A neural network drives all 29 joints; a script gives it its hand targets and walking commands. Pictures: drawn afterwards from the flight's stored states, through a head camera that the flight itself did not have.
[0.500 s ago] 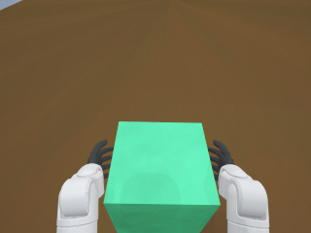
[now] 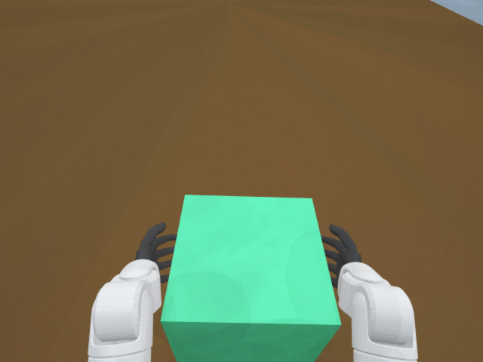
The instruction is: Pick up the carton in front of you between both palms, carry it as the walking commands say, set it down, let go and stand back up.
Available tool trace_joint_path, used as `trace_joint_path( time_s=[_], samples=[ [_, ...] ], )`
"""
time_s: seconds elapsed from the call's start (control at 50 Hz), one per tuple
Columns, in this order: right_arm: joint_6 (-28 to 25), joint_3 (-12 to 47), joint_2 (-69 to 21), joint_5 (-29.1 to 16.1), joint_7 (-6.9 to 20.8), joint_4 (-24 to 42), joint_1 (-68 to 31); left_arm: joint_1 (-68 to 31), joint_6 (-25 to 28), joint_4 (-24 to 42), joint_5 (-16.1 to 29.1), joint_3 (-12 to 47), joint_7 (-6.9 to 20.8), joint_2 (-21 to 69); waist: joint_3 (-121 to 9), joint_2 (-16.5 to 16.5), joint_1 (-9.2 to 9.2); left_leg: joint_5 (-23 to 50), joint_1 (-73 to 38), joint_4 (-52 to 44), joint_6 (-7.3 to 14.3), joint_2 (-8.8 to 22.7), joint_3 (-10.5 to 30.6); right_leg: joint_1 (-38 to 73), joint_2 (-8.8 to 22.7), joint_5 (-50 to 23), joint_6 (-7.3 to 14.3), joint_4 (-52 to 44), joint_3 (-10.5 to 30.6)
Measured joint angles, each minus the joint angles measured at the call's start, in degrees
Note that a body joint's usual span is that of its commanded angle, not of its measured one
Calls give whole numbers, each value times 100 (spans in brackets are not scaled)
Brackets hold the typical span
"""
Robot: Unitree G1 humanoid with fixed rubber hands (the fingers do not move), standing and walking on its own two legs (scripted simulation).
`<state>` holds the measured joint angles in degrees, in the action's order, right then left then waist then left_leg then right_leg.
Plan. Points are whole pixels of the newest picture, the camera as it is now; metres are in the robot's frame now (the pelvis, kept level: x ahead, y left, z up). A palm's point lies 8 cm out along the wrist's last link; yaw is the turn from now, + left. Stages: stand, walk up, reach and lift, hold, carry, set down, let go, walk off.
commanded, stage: carry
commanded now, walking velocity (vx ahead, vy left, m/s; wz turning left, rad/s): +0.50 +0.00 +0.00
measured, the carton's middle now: (245, 289) +0.27 -0.01 +0.00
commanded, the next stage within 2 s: none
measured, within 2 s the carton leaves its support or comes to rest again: neither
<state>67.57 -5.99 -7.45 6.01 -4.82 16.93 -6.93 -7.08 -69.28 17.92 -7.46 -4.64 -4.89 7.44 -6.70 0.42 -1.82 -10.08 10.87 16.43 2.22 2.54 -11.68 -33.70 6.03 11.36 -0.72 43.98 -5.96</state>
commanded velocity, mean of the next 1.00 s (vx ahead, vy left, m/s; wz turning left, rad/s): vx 0.27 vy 0.00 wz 0.00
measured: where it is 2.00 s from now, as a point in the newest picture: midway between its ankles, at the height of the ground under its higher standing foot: (232, 297)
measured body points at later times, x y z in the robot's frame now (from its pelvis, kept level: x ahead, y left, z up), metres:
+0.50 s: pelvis +0.31 -0.04 +0.00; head +0.31 -0.06 +0.45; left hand +0.58 +0.13 +0.08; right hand +0.60 -0.18 +0.08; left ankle +0.41 +0.12 -0.70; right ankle +0.25 -0.13 -0.75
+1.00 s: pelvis +0.58 +0.00 -0.01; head +0.58 +0.01 +0.44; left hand +0.85 +0.16 +0.05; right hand +0.85 -0.14 +0.06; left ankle +0.58 +0.09 -0.75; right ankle +0.63 -0.11 -0.75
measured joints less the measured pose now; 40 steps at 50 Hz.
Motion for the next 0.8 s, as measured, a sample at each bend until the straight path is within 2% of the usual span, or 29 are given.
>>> trace_joint_path(
  time_s=[0.1, 0.16, 0.18, 0.2, 0.22, 0.24, 0.28, 0.32, 0.38, 0.46, 0.54, 0.62, 0.66, 0.68, 0.7, 0.72, 0.74, 0.76, 0.8],
  samples=[
    [58, 85, -4, -8, -3, 247, -57, 35, -64, 355, 30, -32, -7, -3, -111, -28, 59, -418, -712, -254, -212, 5, 30, 159, -40, -622, -6, -1271, -219],
    [165, 111, -12, 38, -4, 319, -136, -6, -129, 426, 69, -91, -8, -1, -209, -63, 80, -913, -1051, -22, -396, 53, 82, 558, -120, -659, 48, -1817, -468],
    [205, 97, -15, 58, -4, 334, -178, -58, -152, 412, 80, -114, -7, 3, -224, -80, 85, -1187, -1084, 278, -467, 106, 119, 763, -166, -627, 107, -1981, -567],
    [232, 43, 0, 68, -3, 315, -229, -124, -124, 309, 82, -103, -6, 12, -228, -212, 109, -1500, -962, 825, -496, 273, 162, 821, -248, -792, 260, -1872, -654],
    [252, -27, 22, 69, -2, 259, -260, -203, -89, 146, 69, -80, -5, 22, -211, -319, 151, -1559, -671, 1640, -475, 400, 281, 819, -300, -652, 382, -1625, -732],
    [278, -74, 42, 74, -2, 202, -269, -269, -78, -10, 59, -68, -4, 30, -181, -325, 197, -1579, -276, 2552, -438, 367, 472, 851, -298, -443, 453, -1481, -758],
    [326, -131, 23, 97, -3, 82, -261, -291, -101, -193, 49, -71, -4, 34, -107, -255, 237, -1584, 556, 4003, -314, 198, 699, 1059, -265, -191, 473, -1572, -765],
    [329, -120, -38, 130, -9, 14, -237, -207, -115, -199, 69, -113, -1, 25, -30, -198, 258, -1270, 1227, 4554, -230, 151, 715, 1355, -266, -175, 409, -1877, -759],
    [269, 12, -18, 134, -15, 49, -208, -87, -57, -58, 106, -142, 2, 12, 65, -154, 313, -721, 1927, 4284, -223, 235, 668, 1823, -308, -136, 391, -2348, -724],
    [205, 93, -16, 117, -29, 311, -187, -41, 15, 227, 158, -141, 2, 7, 114, -128, 332, -86, 2424, 3254, -298, 357, 632, 2465, -351, 14, 311, -2829, -679],
    [208, 80, -14, 99, -36, 567, -158, -81, 28, 391, 173, -90, 5, 11, 41, -132, 282, 472, 2472, 2074, -310, 366, 473, 3117, -360, 350, 145, -3088, -670],
    [258, 45, -5, 96, -29, 485, -81, -69, -39, 255, 102, -30, 31, 9, -111, -86, 259, 926, 2134, 1238, -216, 230, 160, 3750, -297, 909, -111, -3061, -631],
    [277, 25, -10, 105, -12, 319, -132, -68, -78, 164, 55, -47, 39, 7, -94, -82, 264, 1164, 1713, 812, -91, 127, -48, 3852, -190, 1406, -241, -2451, -596],
    [210, 57, -15, 120, -13, 133, -162, -94, -69, 59, 43, -103, 44, -10, -72, 62, 208, 938, 1678, 981, 127, 32, -142, 3664, 6, 1656, -271, -1787, -571],
    [152, 70, -21, 141, -15, -48, -213, -140, -62, -57, 34, -178, 49, -11, 2, 171, 165, 678, 1694, 1203, 247, -21, -191, 3302, 81, 1707, -292, -892, -368],
    [110, 64, -28, 147, -12, -205, -275, -173, -58, -139, 20, -237, 50, -10, 116, 199, 141, 488, 1669, 1308, 300, -16, -203, 2855, 5, 1796, -286, 43, -135],
    [72, 55, -33, 141, -11, -306, -305, -178, -47, -182, 3, -273, 50, 2, 234, 195, 136, 397, 1590, 1276, 301, 7, -207, 2408, -112, 1860, -254, 818, 19],
    [43, 43, -33, 128, -8, -340, -294, -156, -25, -193, -16, -280, 49, 24, 341, 181, 138, 429, 1477, 1149, 183, 30, -208, 2020, -210, 1848, -199, 1302, 93],
    [-13, 36, -26, 94, -3, -283, -215, -78, 34, -147, -21, -190, 41, 8, 507, 158, 136, 453, 1214, 818, 191, 20, -221, 1469, -289, 1680, -111, 1338, 115]
  ],
)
